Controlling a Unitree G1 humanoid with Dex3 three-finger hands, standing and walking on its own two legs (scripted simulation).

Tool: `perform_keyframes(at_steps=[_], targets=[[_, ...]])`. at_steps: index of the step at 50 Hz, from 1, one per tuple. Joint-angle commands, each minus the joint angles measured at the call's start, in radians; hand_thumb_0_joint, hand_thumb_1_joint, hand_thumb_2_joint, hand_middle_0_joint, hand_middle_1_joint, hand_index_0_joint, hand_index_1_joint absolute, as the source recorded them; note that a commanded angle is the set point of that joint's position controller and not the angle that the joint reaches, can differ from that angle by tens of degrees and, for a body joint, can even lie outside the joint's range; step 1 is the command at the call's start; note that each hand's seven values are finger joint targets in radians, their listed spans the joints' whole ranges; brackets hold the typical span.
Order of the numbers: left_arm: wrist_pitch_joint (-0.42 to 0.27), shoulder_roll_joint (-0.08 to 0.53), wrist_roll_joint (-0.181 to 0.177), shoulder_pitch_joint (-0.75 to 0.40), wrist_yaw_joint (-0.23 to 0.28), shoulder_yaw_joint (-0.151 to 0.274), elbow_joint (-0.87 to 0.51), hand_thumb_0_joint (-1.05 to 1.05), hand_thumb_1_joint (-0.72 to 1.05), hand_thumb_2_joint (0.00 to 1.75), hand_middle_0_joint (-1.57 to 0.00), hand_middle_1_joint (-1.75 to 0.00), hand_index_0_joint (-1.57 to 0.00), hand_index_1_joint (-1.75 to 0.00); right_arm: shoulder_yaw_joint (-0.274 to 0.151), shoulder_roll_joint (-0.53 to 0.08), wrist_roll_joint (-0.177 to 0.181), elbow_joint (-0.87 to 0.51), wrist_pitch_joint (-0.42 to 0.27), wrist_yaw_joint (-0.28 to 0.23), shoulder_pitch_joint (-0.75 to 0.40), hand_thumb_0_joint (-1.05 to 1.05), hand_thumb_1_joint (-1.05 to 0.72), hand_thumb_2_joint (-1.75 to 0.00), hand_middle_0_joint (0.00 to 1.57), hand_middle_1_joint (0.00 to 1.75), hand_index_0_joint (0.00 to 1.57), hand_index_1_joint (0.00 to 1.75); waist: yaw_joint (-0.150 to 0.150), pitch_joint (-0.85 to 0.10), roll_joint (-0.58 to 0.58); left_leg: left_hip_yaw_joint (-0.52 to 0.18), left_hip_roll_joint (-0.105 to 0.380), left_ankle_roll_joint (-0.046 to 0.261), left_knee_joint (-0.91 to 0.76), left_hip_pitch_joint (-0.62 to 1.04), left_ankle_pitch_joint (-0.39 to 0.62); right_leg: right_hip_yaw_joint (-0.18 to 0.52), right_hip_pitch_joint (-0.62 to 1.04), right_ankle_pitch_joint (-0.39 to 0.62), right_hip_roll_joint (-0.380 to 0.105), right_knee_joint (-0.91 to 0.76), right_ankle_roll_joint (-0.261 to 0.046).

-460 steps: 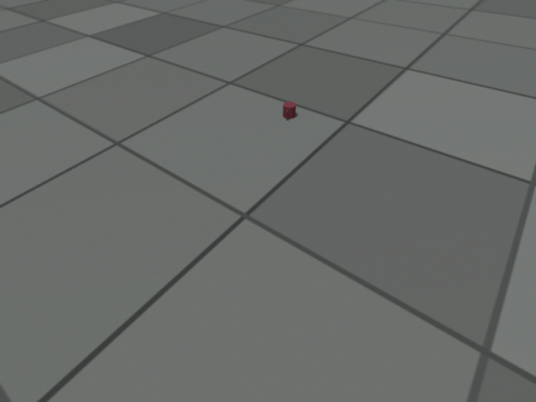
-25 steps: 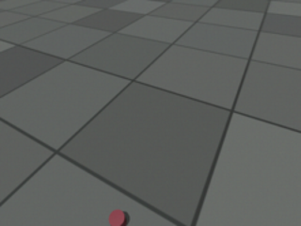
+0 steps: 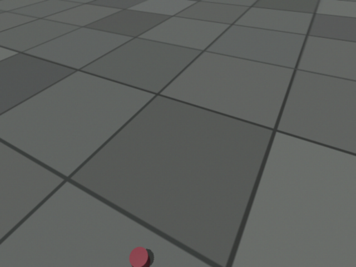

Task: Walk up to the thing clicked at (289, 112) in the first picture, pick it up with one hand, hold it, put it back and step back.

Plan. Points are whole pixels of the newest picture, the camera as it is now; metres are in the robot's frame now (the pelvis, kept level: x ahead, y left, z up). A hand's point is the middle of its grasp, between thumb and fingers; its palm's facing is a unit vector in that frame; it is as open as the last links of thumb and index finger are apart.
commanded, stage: stand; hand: left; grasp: from above
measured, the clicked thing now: (139, 263) +0.37 +0.24 -0.74
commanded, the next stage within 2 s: rise first in 0.56 s
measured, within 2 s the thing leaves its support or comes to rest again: neither
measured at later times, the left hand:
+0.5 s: hand out of the picture +0.07 +0.26 -0.16, palm faces -0.02 -0.94 -0.35, open 7.4 cm
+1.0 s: hand out of the picture +0.16 +0.25 -0.18, palm faces -0.06 -0.92 -0.38, open 10.8 cm
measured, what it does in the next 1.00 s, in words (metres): stands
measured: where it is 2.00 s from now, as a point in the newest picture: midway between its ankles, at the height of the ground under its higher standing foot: outside the picture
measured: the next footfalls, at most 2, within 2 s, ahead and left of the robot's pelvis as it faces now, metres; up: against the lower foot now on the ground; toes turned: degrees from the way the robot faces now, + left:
none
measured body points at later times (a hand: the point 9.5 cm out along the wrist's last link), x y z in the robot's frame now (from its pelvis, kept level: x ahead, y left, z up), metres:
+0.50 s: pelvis +0.00 +0.00 +0.00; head +0.01 +0.00 +0.45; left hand +0.07 +0.30 -0.13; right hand +0.08 -0.30 -0.14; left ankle +0.00 +0.14 -0.75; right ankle -0.02 -0.13 -0.75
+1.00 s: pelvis -0.01 +0.00 -0.03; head +0.06 +0.01 +0.42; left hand +0.16 +0.30 -0.15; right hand +0.08 -0.26 -0.15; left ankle +0.00 +0.14 -0.75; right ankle -0.02 -0.13 -0.75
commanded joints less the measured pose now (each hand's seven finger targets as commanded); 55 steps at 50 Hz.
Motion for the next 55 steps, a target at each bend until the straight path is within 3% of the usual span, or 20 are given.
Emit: perform_keyframes(at_steps=[1, 13, 25, 32, 33, 34, 35, 36, 37, 38, 39, 40, 41, 43, 45, 49, 50, 52, 54, 55], targets=[[-0.017, 0.215, 0.000, -0.029, 0.009, 0.043, -0.055, 0.00, 0.90, 0.90, -0.20, -0.30, -0.20, -0.30, -0.041, -0.217, -0.003, -0.056, -0.020, -0.012, -0.037, 0.00, -0.90, -0.90, 0.20, 0.30, 0.20, 0.30, 0.001, -0.063, 0.000, -0.080, 0.103, 0.036, -0.045, 0.022, 0.136, 0.083, -0.008, 0.122, -0.111, -0.058, -0.037], [-0.017, 0.214, -0.001, -0.022, 0.010, 0.043, -0.057, 0.00, 0.90, 0.90, -0.20, -0.30, -0.20, -0.30, -0.038, -0.213, -0.003, -0.061, -0.025, -0.013, -0.033, 0.00, -0.90, -0.90, 0.20, 0.30, 0.20, 0.30, 0.007, -0.089, 0.002, -0.078, 0.110, 0.038, -0.036, 0.039, 0.226, 0.076, 0.010, 0.186, -0.114, -0.035, -0.036], [-0.016, 0.215, 0.000, -0.031, 0.009, 0.044, -0.055, 0.00, 0.90, 0.90, -0.20, -0.30, -0.20, -0.30, -0.039, -0.211, -0.003, -0.062, -0.022, -0.013, -0.025, 0.00, -0.90, -0.90, 0.20, 0.30, 0.20, 0.30, 0.000, -0.066, -0.006, -0.079, 0.101, 0.035, -0.049, 0.015, 0.146, 0.078, 0.000, 0.123, -0.111, -0.052, -0.036], [-0.019, 0.215, -0.001, -0.027, 0.011, 0.044, -0.058, 0.00, 0.90, 0.90, -0.20, -0.30, -0.20, -0.30, -0.041, -0.210, -0.003, -0.067, -0.022, -0.013, -0.031, 0.00, -0.90, -0.90, 0.20, 0.30, 0.20, 0.30, 0.002, -0.085, -0.006, -0.079, 0.104, 0.037, -0.030, 0.041, 0.212, 0.074, 0.004, 0.182, -0.114, -0.045, -0.039], [-0.020, 0.212, -0.002, -0.022, 0.011, 0.044, -0.057, 0.00, 0.82, 0.98, -0.12, -0.38, -0.12, -0.38, -0.041, -0.217, -0.002, -0.066, -0.022, -0.013, -0.032, 0.00, -0.92, -0.91, 0.20, 0.30, 0.20, 0.30, 0.004, -0.082, -0.002, -0.077, 0.104, 0.035, -0.029, 0.042, 0.215, 0.075, 0.002, 0.189, -0.113, -0.048, -0.037], [-0.108, 0.042, -0.057, -0.373, 0.024, 0.043, -0.408, 0.00, 0.74, 1.04, -0.15, -0.46, -0.11, -0.46, -0.006, -0.047, 0.067, -0.336, -0.067, -0.035, -0.008, 0.00, -0.99, -0.92, 0.20, 0.30, 0.20, 0.30, -0.118, 0.007, 0.022, 0.048, -0.040, 0.032, 0.031, -0.072, 0.039, 0.022, -0.242, 0.125, 0.026, 0.022, -0.027], [-0.105, 0.121, -0.052, -0.512, 0.033, 0.075, -0.400, 0.00, 0.66, 1.01, -0.15, -0.54, -0.11, -0.54, -0.020, -0.091, 0.066, -0.302, -0.068, -0.047, 0.036, 0.00, -0.94, -0.91, 0.20, 0.30, 0.20, 0.30, -0.088, -0.058, 0.016, 0.040, -0.043, 0.034, 0.044, -0.063, 0.009, 0.012, -0.187, 0.088, 0.023, 0.032, -0.028], [-0.063, 0.169, -0.032, -0.283, 0.032, 0.108, -0.176, 0.00, 0.58, 0.99, -0.12, -0.62, -0.10, -0.62, -0.031, -0.111, 0.071, -0.283, -0.052, -0.057, 0.093, 0.00, -0.92, -0.91, 0.20, 0.30, 0.20, 0.30, -0.064, -0.020, -0.035, 0.039, -0.035, 0.035, 0.053, -0.090, 0.006, -0.001, -0.189, 0.063, 0.034, 0.040, -0.031], [-0.039, 0.189, -0.011, -0.237, 0.019, 0.130, -0.095, 0.00, 0.50, 0.98, -0.10, -0.70, -0.09, -0.70, -0.044, -0.108, 0.065, -0.298, -0.045, -0.059, 0.105, 0.00, -0.90, -0.90, 0.20, 0.30, 0.20, 0.30, -0.055, -0.059, -0.054, 0.037, -0.043, 0.039, 0.096, -0.121, 0.020, -0.001, -0.210, 0.062, 0.030, 0.068, -0.032], [-0.038, 0.222, 0.006, -0.321, 0.007, 0.145, -0.120, 0.00, 0.42, 1.01, -0.05, -0.78, -0.05, -0.78, -0.052, -0.108, 0.062, -0.330, -0.047, -0.060, 0.109, 0.00, -0.91, -0.90, 0.20, 0.30, 0.20, 0.30, -0.048, -0.090, -0.075, 0.030, -0.040, 0.041, 0.129, -0.142, 0.039, -0.002, -0.224, 0.079, 0.033, 0.101, -0.032], [-0.046, 0.259, 0.034, -0.323, -0.002, 0.180, -0.107, 0.00, 0.34, 1.00, -0.03, -0.86, -0.05, -0.86, -0.070, -0.105, 0.047, -0.353, -0.052, -0.062, 0.110, 0.00, -0.92, -0.91, 0.20, 0.30, 0.20, 0.30, -0.028, -0.167, -0.058, 0.031, -0.042, 0.040, 0.168, -0.150, 0.057, 0.005, -0.214, 0.102, 0.028, 0.143, -0.031], [-0.032, 0.235, 0.063, -0.234, -0.007, 0.191, -0.048, 0.00, 0.26, 1.01, 0.00, -0.94, -0.02, -0.94, -0.080, -0.099, 0.034, -0.356, -0.054, -0.059, 0.145, 0.00, -0.91, -0.90, 0.20, 0.30, 0.20, 0.30, -0.027, -0.202, -0.043, 0.032, -0.048, 0.038, 0.207, -0.177, 0.079, 0.010, -0.232, 0.130, 0.025, 0.184, -0.031], [-0.019, 0.217, 0.087, -0.161, -0.018, 0.203, -0.056, 0.00, 0.18, 1.00, 0.00, -1.02, -0.02, -1.02, -0.088, -0.090, 0.025, -0.383, -0.056, -0.050, 0.154, 0.00, -0.92, -0.90, 0.20, 0.30, 0.20, 0.30, 0.013, -0.247, 0.012, 0.029, -0.053, 0.028, 0.228, -0.197, 0.103, 0.009, -0.229, 0.131, 0.026, 0.216, -0.041], [0.000, 0.202, 0.107, -0.099, -0.014, 0.217, -0.103, 0.00, 0.05, 1.00, 0.00, -1.08, -0.03, -1.04, -0.096, -0.082, 0.024, -0.441, -0.059, -0.041, 0.156, 0.00, -0.92, -0.90, 0.20, 0.30, 0.20, 0.30, 0.033, -0.291, 0.044, 0.029, -0.053, 0.020, 0.259, -0.215, 0.128, 0.008, -0.229, 0.133, 0.034, 0.255, -0.044], [0.038, 0.158, 0.123, -0.101, -0.006, 0.188, -0.168, 0.00, -0.07, 1.00, 0.00, -1.09, -0.03, -1.05, -0.100, -0.076, 0.032, -0.490, -0.061, -0.036, 0.144, 0.00, -0.91, -0.90, 0.20, 0.30, 0.20, 0.30, 0.023, -0.281, 0.049, 0.024, -0.049, 0.017, 0.254, -0.226, 0.119, 0.004, -0.250, 0.112, 0.040, 0.254, -0.046], [0.103, 0.172, 0.143, -0.120, 0.016, 0.203, -0.275, 0.00, -0.39, 0.99, -0.05, -1.08, -0.06, -1.07, -0.098, -0.065, 0.035, -0.561, -0.067, -0.024, 0.114, 0.00, -0.91, -0.90, 0.20, 0.30, 0.20, 0.30, 0.003, -0.259, 0.007, 0.016, -0.037, 0.022, 0.323, -0.315, 0.058, -0.002, -0.342, 0.041, 0.047, 0.310, -0.042], [0.111, 0.151, 0.147, -0.114, 0.019, 0.199, -0.272, 0.00, -0.46, 0.99, -0.06, -1.08, -0.06, -1.07, -0.098, -0.063, 0.033, -0.569, -0.071, -0.020, 0.119, 0.00, -0.90, -0.90, 0.20, 0.30, 0.20, 0.30, -0.004, -0.257, -0.002, 0.012, -0.032, 0.022, 0.351, -0.344, 0.041, -0.004, -0.380, 0.024, 0.050, 0.342, -0.041], [0.117, 0.165, 0.165, -0.070, 0.027, 0.228, -0.274, 0.00, -0.53, 0.99, -0.06, -1.08, -0.07, -1.07, -0.103, -0.059, 0.030, -0.578, -0.082, -0.018, 0.134, 0.00, -0.89, -0.90, 0.20, 0.30, 0.20, 0.30, -0.004, -0.262, -0.002, 0.013, -0.034, 0.026, 0.414, -0.407, 0.001, 0.002, -0.438, -0.012, 0.045, 0.397, -0.040], [0.098, 0.161, 0.178, -0.123, 0.029, 0.219, -0.426, 0.00, -0.54, 1.00, -0.06, -1.06, -0.06, -1.07, -0.106, -0.044, 0.024, -0.602, -0.098, -0.017, 0.143, 0.00, -0.89, -0.90, 0.20, 0.30, 0.20, 0.30, -0.002, -0.325, 0.042, 0.011, -0.029, 0.024, 0.474, -0.430, 0.010, 0.009, -0.491, -0.002, 0.042, 0.468, -0.039], [0.104, 0.163, 0.184, -0.064, 0.033, 0.237, -0.388, 0.00, -0.53, 0.99, -0.06, -1.08, -0.06, -1.08, -0.109, -0.050, 0.022, -0.608, -0.105, -0.020, 0.146, 0.00, -0.88, -0.90, 0.20, 0.30, 0.20, 0.30, -0.011, -0.332, 0.038, 0.008, -0.025, 0.024, 0.493, -0.441, 0.001, 0.010, -0.515, -0.012, 0.041, 0.490, -0.039]])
